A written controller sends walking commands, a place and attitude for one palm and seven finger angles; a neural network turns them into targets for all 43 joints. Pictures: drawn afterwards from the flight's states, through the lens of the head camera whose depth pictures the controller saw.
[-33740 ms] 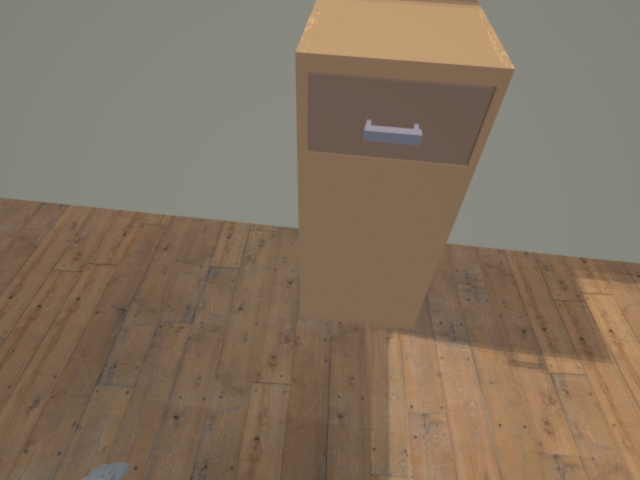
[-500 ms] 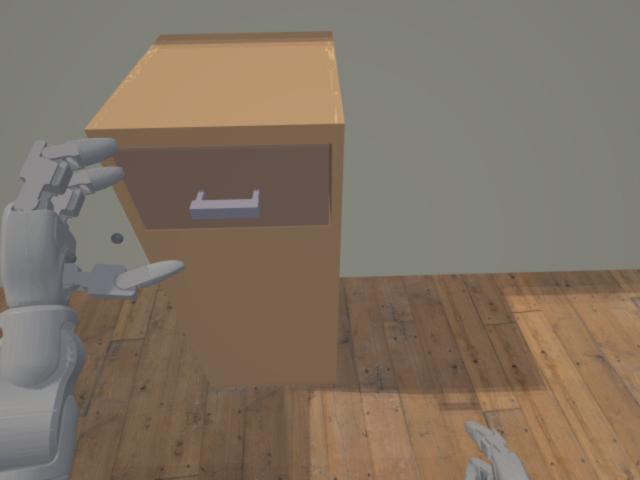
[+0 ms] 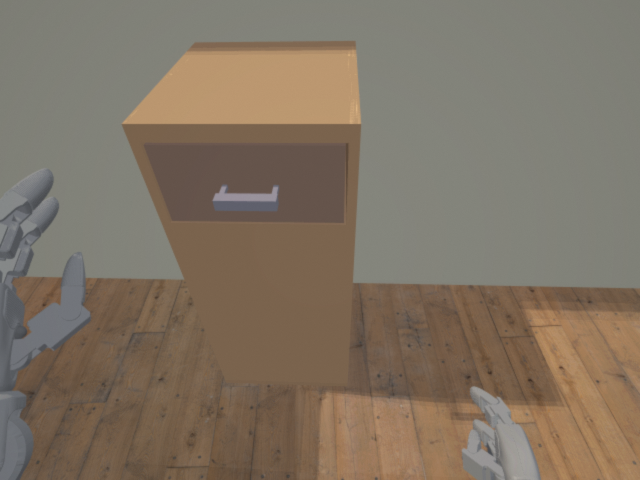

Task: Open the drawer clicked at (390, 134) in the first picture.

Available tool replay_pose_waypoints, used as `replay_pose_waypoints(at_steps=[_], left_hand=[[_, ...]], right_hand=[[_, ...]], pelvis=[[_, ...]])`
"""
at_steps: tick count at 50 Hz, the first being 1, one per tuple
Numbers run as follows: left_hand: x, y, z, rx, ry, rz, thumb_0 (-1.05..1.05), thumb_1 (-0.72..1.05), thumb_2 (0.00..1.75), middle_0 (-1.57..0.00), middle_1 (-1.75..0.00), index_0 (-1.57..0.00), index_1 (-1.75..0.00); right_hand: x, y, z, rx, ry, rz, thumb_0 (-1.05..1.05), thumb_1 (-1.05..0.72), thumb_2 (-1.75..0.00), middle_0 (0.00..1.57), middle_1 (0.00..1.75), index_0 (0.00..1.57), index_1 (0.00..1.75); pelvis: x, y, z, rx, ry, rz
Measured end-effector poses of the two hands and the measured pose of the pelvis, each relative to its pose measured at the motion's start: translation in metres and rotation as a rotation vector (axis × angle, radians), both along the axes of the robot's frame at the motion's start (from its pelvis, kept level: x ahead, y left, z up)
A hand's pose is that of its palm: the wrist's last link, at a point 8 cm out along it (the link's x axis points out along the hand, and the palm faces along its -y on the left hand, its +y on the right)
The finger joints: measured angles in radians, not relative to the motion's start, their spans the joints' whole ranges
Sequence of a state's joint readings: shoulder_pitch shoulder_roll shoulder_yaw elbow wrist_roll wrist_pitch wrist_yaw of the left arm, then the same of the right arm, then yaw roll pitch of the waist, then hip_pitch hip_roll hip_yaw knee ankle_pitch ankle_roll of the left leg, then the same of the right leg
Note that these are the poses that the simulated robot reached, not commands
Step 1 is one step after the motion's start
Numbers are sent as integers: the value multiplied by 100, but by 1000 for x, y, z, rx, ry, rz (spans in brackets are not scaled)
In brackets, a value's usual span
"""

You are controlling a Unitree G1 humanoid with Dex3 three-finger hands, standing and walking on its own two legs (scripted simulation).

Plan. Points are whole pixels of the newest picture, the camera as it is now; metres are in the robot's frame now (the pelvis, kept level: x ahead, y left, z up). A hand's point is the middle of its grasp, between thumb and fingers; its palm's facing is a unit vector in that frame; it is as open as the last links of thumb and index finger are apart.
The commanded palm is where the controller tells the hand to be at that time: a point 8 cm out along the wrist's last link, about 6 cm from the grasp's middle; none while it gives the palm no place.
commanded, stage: draw the hand back to the body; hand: left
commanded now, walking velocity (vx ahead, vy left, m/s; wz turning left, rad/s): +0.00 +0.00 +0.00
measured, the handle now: (248, 195) +0.57 +0.23 +0.04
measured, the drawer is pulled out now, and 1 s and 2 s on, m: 0.00 0.00 0.00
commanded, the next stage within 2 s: step back with the hand held close in 0.12 s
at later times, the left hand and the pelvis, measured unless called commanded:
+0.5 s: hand (94, 300) +0.20 +0.25 +0.19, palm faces +0.37 -0.82 -0.43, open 7.4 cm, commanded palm +0.13 +0.30 +0.23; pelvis -0.01 +0.03 -0.01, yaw -2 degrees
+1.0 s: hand out of the picture +0.10 +0.26 +0.21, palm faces +0.48 -0.79 -0.39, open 7.4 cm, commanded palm +0.04 +0.30 +0.23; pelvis -0.10 +0.03 -0.02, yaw -1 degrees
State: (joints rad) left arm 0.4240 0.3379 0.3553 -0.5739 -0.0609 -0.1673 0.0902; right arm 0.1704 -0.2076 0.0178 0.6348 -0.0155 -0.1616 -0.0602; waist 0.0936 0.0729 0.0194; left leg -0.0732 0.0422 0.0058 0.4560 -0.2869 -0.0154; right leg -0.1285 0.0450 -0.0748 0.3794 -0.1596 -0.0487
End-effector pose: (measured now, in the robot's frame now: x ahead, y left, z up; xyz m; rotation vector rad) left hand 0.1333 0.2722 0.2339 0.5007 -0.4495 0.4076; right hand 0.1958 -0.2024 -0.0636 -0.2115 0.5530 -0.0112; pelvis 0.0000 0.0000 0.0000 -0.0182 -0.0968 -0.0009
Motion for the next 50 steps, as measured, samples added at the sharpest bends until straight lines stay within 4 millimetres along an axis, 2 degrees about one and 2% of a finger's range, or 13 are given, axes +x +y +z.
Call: replay_pose_waypoints(at_steps=[9, 16, 22, 26, 32, 39, 43, 50], left_hand=[[3, 5, -2, -17, -2, 8, 1, 85, 89, -21, -32, -21, -33], [9, 13, 1, 59, 4, 10, 1, 88, 90, -21, -30, -21, -31], [28, 18, -17, 48, 31, -53, 1, 89, 90, -21, -30, -21, -31], [31, 18, -27, 68, 60, -115, 1, 89, 90, -21, -30, -21, -31], [8, 13, -15, 156, -26, -169, 2, 88, 90, -21, -30, -22, -31], [-26, 9, 7, 166, -181, -96, 1, 88, 90, -21, -30, -22, -31], [-41, 15, 3, 116, -173, -59, 1, 88, 90, -21, -30, -21, -31], [-73, 28, -15, 79, -79, -32, 1, 88, 90, -21, -30, -21, -31]], right_hand=[[-12, 8, -6, 11, 24, 2, 2, -90, -90, 20, 30, 20, 30], [-25, 1, -8, -28, 73, -30, 2, -90, -90, 20, 30, 20, 30], [-51, -18, -7, -105, 152, -129, 2, -90, -90, 20, 30, 20, 30], [-72, -24, -1, -140, 164, -197, 2, -90, -90, 20, 30, 20, 30], [-94, -22, 1, -154, 131, -214, 2, -90, -90, 20, 30, 20, 30], [-107, -16, -17, -93, 110, -171, 2, -90, -90, 20, 30, 20, 30], [-122, -16, -23, -83, 136, -176, 2, -90, -90, 20, 30, 20, 30], [-162, -11, -19, -106, 121, -190, 2, -90, -90, 20, 30, 20, 30]], pelvis=[[-4, 4, 0, 2, -9, 0], [-3, 9, -1, -6, 41, -7], [-9, 21, -4, -2, 99, -20], [-13, 27, -8, 12, 113, -33], [-24, 25, -14, 27, 105, -36], [-44, 19, -20, 2, 93, -21], [-61, 23, -20, -4, 89, -18], [-96, 27, -18, 7, 86, -25]])
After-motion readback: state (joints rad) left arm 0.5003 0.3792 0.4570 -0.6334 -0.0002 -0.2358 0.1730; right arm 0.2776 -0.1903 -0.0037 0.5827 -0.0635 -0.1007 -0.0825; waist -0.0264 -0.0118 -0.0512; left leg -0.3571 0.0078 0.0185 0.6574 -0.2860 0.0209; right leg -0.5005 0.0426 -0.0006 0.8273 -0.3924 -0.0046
